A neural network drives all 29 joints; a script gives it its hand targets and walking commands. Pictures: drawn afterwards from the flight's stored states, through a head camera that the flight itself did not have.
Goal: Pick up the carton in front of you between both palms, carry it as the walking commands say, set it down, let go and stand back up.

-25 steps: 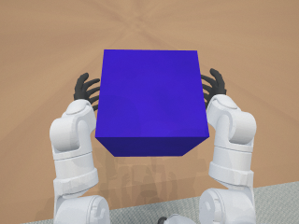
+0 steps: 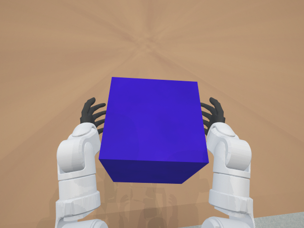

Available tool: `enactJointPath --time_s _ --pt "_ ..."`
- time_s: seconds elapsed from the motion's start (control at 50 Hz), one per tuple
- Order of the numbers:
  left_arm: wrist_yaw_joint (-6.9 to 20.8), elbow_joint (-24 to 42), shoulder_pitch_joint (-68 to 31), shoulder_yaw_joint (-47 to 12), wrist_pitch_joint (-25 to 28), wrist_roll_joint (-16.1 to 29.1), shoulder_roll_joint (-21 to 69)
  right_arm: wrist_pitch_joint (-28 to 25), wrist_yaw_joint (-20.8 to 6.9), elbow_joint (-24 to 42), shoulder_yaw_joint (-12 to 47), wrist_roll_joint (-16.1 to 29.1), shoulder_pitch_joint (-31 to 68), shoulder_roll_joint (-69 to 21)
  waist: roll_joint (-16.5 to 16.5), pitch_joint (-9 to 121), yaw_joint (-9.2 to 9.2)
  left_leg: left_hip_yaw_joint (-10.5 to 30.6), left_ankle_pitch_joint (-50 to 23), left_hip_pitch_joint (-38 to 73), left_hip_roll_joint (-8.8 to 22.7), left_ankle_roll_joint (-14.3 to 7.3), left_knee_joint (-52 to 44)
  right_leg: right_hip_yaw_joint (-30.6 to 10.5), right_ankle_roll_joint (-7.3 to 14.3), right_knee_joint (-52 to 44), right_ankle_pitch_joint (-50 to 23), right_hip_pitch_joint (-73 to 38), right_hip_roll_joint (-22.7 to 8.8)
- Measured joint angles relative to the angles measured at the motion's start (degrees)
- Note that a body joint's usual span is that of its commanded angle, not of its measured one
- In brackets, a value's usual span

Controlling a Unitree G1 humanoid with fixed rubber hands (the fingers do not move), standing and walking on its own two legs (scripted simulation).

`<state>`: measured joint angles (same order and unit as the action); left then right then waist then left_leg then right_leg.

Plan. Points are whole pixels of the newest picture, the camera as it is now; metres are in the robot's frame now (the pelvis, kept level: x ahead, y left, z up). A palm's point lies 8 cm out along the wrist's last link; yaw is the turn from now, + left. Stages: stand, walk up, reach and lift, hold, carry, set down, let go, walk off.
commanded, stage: carry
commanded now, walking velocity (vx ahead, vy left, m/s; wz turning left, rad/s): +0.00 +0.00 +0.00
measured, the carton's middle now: (151, 137) +0.35 +0.01 +0.03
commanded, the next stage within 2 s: none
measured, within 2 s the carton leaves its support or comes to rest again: neither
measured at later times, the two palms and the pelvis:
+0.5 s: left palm (92, 135) +0.31 +0.14 +0.10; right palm (222, 132) +0.32 -0.16 +0.10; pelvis -0.02 -0.01 +0.00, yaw +0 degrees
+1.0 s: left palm (93, 141) +0.28 +0.13 +0.12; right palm (235, 139) +0.28 -0.18 +0.12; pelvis -0.04 -0.02 +0.00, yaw +0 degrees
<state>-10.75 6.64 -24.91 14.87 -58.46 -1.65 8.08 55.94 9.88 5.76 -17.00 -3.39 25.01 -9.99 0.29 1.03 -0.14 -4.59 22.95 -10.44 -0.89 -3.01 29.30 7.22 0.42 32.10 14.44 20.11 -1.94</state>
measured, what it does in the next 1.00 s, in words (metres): stands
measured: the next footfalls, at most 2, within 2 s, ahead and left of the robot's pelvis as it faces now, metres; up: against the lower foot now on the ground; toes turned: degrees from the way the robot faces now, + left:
left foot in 1.52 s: +0.31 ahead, +0.09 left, +0.02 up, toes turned +5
right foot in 1.98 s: +0.56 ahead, -0.13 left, +0.06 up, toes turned -9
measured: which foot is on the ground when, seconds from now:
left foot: down 0.00-1.00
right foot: down 0.00-1.00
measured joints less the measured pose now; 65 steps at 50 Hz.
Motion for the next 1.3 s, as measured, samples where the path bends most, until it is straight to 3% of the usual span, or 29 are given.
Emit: enactJointPath --time_s 0.12,0.22,0.42,0.9,1.06,1.12,1.2,1.24,1.3 --pt "-0.35 -3.43 -1.03 0.31 0.75 -1.41 0.9 0.43 0.43 -2.73 0.26 0.38 0.73 2.16 -1.94 1.53 -0.06 0.21 -0.28 -0.45 0.46 1.88 2.49 0.38 0.71 0.44 0.73 -0.62 0.16" --pt "-0.53 -4.51 -1.3 0.67 0.84 -1.81 0.63 0.51 0.72 -4.91 -0.12 0.29 2.24 2.25 -1.42 2.62 0.4 0.17 -0.47 0.64 0.23 1.04 0.32 0.36 0.36 0.91 0.63 -0.46 0.0" --pt "-0.37 -7.15 -1.95 1.2 0.81 -1.93 0.25 0.58 0.97 -7.39 -0.81 -0.57 2.99 2.02 -0.97 3.05 -0.39 0.28 1.22 -0.26 0.53 0.95 1.93 0.6 1.03 1.31 2.51 -0.2 0.24" --pt "-0.45 -9.84 -2.52 2.09 0.0 -2.51 0.24 1.43 1.15 -10.37 -1.49 -1.24 3.87 2.04 -0.46 4.34 -0.1 -0.08 -2.24 -1.75 0.86 1.33 1.77 0.53 2.19 -1.16 -2.11 0.32 0.63" --pt "-1.85 -6.68 -3.15 2.31 -0.9 0.11 -1.47 2.47 2.63 -7.46 0.21 0.48 5.01 1.9 -1.03 5.91 1.24 0.31 -0.08 -1.39 1.25 1.02 2.77 0.37 2.45 4.51 7.62 1.68 0.98" --pt "-2.55 -6.91 -5.58 2.34 -1.19 0.31 -1.62 3.49 3.4 -6.31 0.67 1.43 6.4 3.38 -2.37 6.13 0.97 1.2 2.49 -2.13 2.85 1.68 6.48 1.78 3.43 2.52 2.1 0.2 2.21" --pt "-2.88 -7.52 -7.86 1.6 -1.98 -0.54 -0.94 4.59 3.89 -6.22 -0.59 3.0 7.87 5.15 -0.19 5.67 -0.88 1.59 7.39 -12.38 1.72 0.78 28.03 1.55 4.48 2.8 4.87 -0.36 2.0" --pt "-2.54 -6.49 -7.21 1.52 -2.69 0.05 -1.05 5.06 3.87 -6.65 -1.55 3.06 8.8 4.57 0.24 5.04 -1.64 1.23 5.41 -17.9 1.84 0.37 34.59 0.86 4.24 0.73 4.63 -1.69 1.99" --pt "-1.79 -4.32 -6.46 1.62 -3.36 1.41 -1.02 5.27 3.76 -5.37 -2.6 2.74 9.09 3.39 0.17 3.67 -2.49 1.44 -0.09 -24.18 2.93 0.99 35.04 0.19 3.94 -2.96 4.08 -4.6 2.18"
